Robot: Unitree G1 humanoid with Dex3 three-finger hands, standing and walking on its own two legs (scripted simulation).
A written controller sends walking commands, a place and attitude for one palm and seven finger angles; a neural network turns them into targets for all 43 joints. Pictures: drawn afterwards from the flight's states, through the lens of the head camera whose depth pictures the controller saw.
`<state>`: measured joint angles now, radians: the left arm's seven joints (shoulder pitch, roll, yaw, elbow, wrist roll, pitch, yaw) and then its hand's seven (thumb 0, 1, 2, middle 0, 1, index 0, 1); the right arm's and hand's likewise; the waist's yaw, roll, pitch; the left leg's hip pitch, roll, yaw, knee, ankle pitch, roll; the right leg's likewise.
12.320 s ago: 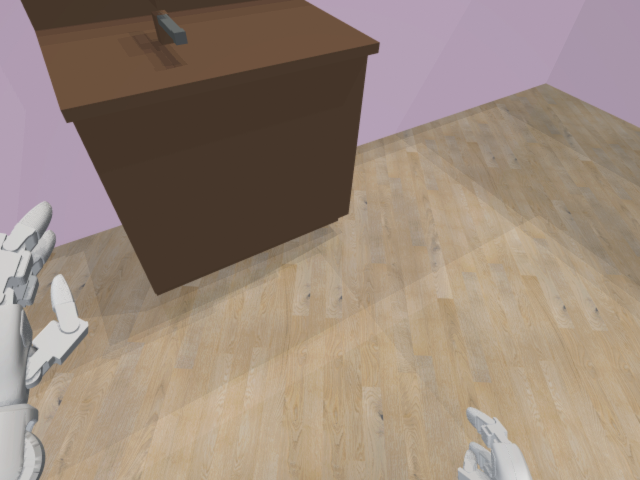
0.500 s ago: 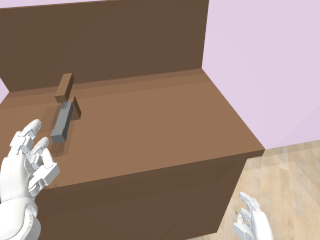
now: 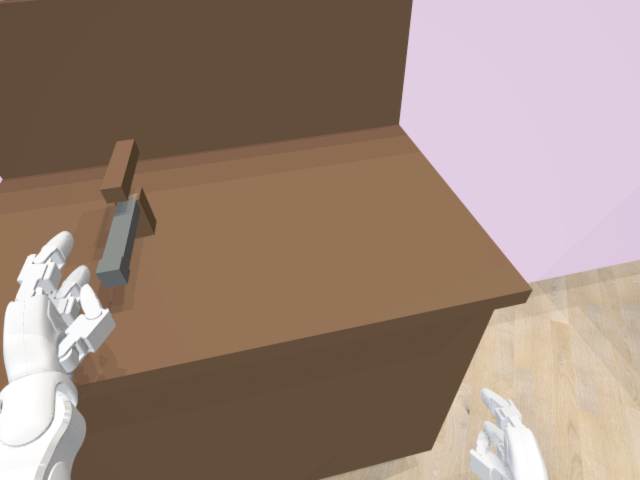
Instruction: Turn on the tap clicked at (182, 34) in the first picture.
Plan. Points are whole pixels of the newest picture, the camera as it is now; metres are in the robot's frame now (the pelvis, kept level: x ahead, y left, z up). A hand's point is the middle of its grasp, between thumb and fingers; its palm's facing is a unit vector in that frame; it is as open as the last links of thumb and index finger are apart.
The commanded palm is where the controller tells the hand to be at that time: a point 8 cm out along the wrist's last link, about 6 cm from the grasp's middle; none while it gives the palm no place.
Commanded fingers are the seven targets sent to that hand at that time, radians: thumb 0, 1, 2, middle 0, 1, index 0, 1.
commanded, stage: reach beside the lever's end, fingers flat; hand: left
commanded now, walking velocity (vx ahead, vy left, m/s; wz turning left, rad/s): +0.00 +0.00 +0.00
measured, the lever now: (113, 271) +0.31 +0.32 +0.12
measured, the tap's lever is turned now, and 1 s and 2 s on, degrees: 0 0 2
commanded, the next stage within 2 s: push the lever round in 1.58 s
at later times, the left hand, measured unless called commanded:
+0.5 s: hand (87, 309) +0.24 +0.30 +0.14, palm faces +0.55 -0.83 -0.10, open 7.6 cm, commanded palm +0.20 +0.34 +0.14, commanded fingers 0.00 0.90 0.90 -0.17 -0.21 -0.17 -0.21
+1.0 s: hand (86, 290) +0.27 +0.33 +0.13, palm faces +0.56 -0.82 -0.11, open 7.8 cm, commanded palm +0.23 +0.37 +0.12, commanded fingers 0.00 0.90 0.90 -0.15 -0.15 -0.15 -0.15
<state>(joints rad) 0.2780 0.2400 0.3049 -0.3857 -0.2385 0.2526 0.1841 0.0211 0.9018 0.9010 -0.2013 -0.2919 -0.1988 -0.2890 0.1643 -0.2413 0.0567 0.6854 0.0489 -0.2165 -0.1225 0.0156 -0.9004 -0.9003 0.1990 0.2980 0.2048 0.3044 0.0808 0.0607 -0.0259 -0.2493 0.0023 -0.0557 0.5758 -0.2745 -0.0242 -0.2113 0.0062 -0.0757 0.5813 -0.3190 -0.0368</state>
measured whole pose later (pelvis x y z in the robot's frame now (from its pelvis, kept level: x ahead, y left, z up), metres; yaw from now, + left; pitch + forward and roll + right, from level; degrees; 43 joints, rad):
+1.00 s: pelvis -0.01 +0.01 +0.00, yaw +0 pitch +0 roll +0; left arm -0.01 0.35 0.46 0.13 -0.23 0.07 0.08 0.02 0.90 0.90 -0.16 -0.17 -0.16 -0.17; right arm 0.19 -0.26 0.03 0.71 0.06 -0.21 -0.13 0.01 -0.90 -0.90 0.20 0.30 0.21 0.30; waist 0.04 0.05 -0.02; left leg -0.33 0.00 -0.05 0.59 -0.26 -0.02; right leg -0.29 0.01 -0.07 0.59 -0.30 -0.03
